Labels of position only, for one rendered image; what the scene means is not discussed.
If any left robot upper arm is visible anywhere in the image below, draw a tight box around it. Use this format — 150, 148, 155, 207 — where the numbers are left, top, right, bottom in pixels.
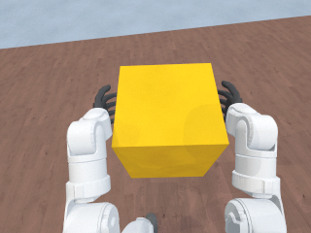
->
63, 202, 121, 233

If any left robot shin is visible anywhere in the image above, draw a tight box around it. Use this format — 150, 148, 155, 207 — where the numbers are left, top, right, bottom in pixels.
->
136, 217, 152, 225

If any carton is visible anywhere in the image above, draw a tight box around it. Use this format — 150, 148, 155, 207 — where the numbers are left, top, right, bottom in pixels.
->
112, 63, 229, 179

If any right robot hand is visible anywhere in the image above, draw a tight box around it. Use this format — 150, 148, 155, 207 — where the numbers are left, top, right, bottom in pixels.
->
217, 81, 243, 122

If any right robot forearm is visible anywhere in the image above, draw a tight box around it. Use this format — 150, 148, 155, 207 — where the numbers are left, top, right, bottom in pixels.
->
225, 103, 287, 233

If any left robot forearm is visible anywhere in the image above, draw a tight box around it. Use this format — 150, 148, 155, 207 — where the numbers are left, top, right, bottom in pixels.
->
62, 108, 113, 233

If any left robot hand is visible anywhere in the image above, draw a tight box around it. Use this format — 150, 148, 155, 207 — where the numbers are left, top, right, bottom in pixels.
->
92, 84, 118, 124

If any left robot thigh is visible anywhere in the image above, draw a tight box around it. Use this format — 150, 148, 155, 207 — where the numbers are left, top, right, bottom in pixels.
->
121, 220, 154, 233

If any right robot upper arm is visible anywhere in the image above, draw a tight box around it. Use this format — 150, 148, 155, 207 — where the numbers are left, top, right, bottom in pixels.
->
225, 198, 287, 233

